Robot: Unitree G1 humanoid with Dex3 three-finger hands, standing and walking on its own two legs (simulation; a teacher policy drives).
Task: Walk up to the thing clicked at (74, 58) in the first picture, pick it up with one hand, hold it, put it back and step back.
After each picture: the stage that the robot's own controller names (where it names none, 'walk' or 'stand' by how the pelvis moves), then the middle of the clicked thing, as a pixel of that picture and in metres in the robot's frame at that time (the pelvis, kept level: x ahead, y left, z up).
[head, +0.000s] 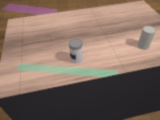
stand; (76, 51) +0.62 +0.07 -0.06
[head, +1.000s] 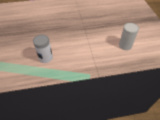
walk; (43, 49) +0.54 +0.22 -0.03
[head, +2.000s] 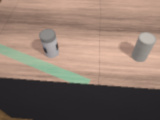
stand; (49, 44) +0.54 +0.19 -0.02
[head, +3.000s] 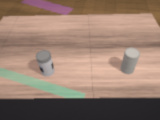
stand; (45, 63) +0.53 +0.21 -0.06
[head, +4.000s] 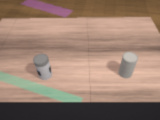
stand; (43, 67) +0.52 +0.22 -0.07
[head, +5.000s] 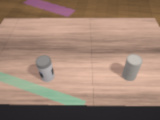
stand; (45, 69) +0.50 +0.21 -0.07
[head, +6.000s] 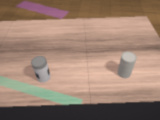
stand; (41, 69) +0.50 +0.22 -0.06
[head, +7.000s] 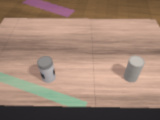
rise first; (47, 69) +0.50 +0.20 -0.07
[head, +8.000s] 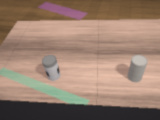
rise first; (51, 68) +0.51 +0.22 -0.06
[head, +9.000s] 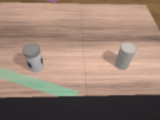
go down; (34, 58) +0.52 +0.20 -0.04
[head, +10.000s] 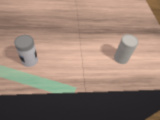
go down; (27, 51) +0.51 +0.21 -0.01
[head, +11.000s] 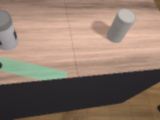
close in; (3, 31) +0.51 +0.22 +0.03
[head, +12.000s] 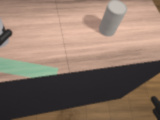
close; out of the picture +0.53 +0.22 +0.04
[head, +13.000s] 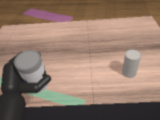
lift; (33, 72) +0.32 +0.17 +0.16
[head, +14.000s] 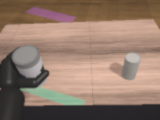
hold; (31, 67) +0.33 +0.17 +0.17
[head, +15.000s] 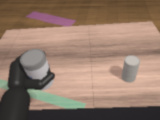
hold; (38, 70) +0.34 +0.16 +0.16
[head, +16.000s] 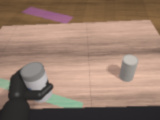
hold; (37, 82) +0.33 +0.17 +0.10
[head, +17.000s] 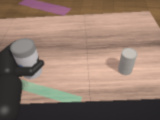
crouch; (27, 59) +0.38 +0.19 +0.14
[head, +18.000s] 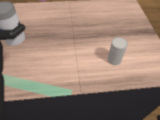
lower; (8, 24) +0.50 +0.22 +0.15
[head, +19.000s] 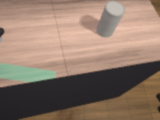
lower; out of the picture +0.53 +0.23 +0.04
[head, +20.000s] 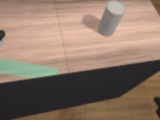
lower; out of the picture +0.52 +0.23 +0.04
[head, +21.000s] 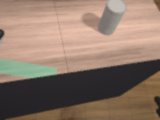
lower; out of the picture +0.52 +0.23 +0.04
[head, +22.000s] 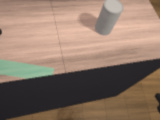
lower; out of the picture +0.53 +0.23 +0.04
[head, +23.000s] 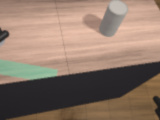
open; out of the picture +0.52 +0.23 +0.04
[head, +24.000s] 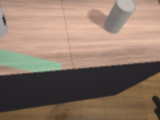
rise; out of the picture +0.53 +0.22 +0.04
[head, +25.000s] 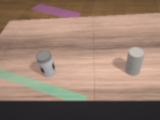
sink last; (46, 64) +0.52 +0.23 -0.02
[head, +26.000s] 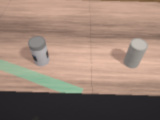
stand; (39, 51) +0.52 +0.22 +0.00
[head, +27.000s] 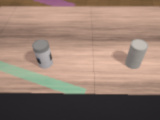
stand; (43, 54) +0.52 +0.21 +0.01
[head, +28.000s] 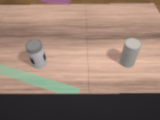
stand; (36, 54) +0.52 +0.22 +0.00
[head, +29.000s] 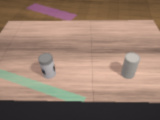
stand; (47, 66) +0.53 +0.22 -0.06
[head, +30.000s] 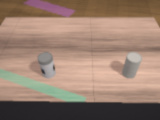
stand; (47, 65) +0.52 +0.21 -0.07
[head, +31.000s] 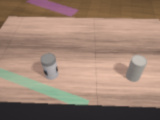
stand; (50, 66) +0.51 +0.18 -0.07
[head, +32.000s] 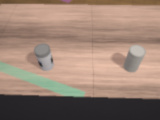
walk; (44, 57) +0.52 +0.20 -0.06
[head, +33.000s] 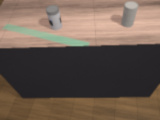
walk; (54, 18) +0.76 +0.22 -0.04
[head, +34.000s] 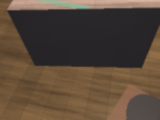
stand; out of the picture +1.15 +0.19 -0.04
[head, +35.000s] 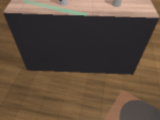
stand; out of the picture +1.14 +0.19 -0.05
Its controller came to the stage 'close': yes
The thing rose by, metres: 0.22
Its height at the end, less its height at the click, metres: +0.00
